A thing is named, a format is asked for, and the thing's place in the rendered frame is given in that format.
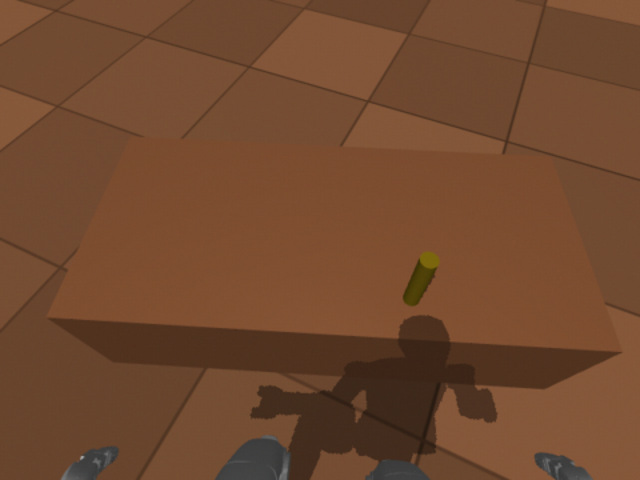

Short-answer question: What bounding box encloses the left robot hand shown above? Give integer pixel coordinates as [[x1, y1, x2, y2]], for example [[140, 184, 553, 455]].
[[61, 446, 119, 480]]

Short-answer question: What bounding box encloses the right robot hand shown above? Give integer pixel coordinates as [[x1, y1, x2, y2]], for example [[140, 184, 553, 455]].
[[534, 453, 593, 480]]

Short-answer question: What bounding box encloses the can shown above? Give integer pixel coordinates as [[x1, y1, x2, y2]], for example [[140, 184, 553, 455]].
[[403, 252, 440, 306]]

